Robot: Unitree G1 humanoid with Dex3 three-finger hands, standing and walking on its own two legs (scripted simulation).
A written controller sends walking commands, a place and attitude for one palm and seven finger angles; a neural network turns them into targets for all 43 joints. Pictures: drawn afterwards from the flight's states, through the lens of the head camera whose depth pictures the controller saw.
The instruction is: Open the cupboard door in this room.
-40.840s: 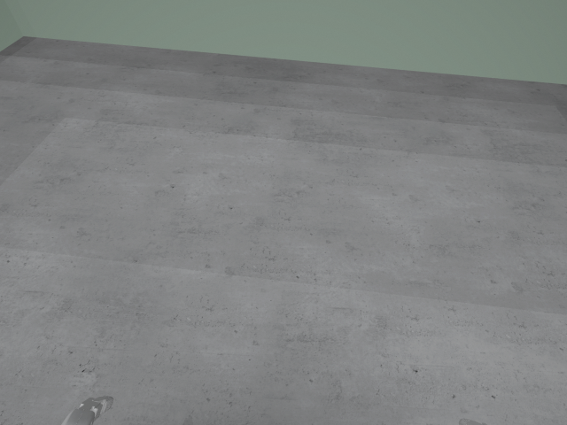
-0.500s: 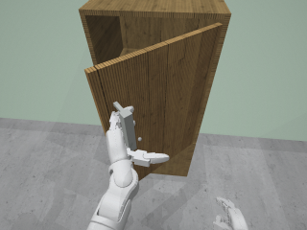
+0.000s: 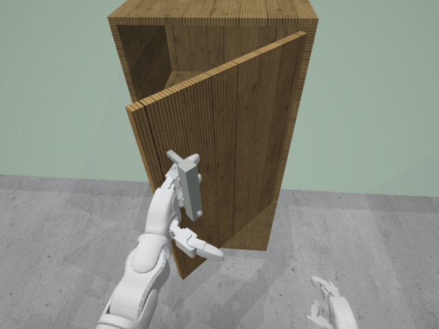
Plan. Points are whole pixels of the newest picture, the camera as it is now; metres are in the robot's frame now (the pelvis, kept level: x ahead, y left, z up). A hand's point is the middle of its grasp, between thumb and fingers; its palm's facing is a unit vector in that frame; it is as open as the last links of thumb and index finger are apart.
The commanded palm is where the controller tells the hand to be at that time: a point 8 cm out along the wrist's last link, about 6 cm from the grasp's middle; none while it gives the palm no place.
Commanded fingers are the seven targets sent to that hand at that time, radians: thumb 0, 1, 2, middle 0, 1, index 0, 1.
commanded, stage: slide the hand sideways off the handle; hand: left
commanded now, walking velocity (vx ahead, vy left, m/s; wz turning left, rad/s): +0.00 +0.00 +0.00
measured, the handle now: (184, 186) +0.34 +0.09 +0.10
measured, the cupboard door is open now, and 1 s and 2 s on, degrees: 47 46 46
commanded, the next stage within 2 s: draw the hand back to the body in 0.82 s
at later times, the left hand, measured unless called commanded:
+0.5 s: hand (167, 238) +0.24 +0.10 +0.10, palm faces -0.03 -1.00 -0.04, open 16.1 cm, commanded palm +0.21 +0.17 +0.10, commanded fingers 0.00 -0.50 0.30 -0.15 -0.30 -0.15 -0.30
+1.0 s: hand (123, 258) +0.21 +0.17 +0.09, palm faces -0.05 -1.00 -0.02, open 16.3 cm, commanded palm +0.18 +0.22 +0.10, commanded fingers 0.00 -0.50 0.30 -0.15 -0.30 -0.15 -0.30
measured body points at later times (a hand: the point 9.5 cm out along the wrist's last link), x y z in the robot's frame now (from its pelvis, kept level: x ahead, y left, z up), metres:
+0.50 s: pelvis +0.02 -0.02 +0.00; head +0.02 -0.04 +0.45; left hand +0.24 +0.16 +0.10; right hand +0.21 -0.24 -0.08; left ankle +0.03 +0.13 -0.72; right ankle +0.00 -0.11 -0.72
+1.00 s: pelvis +0.01 +0.00 -0.01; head +0.02 +0.00 +0.44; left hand +0.20 +0.22 +0.09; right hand +0.21 -0.21 -0.07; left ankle +0.03 +0.13 -0.72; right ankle +0.00 -0.11 -0.72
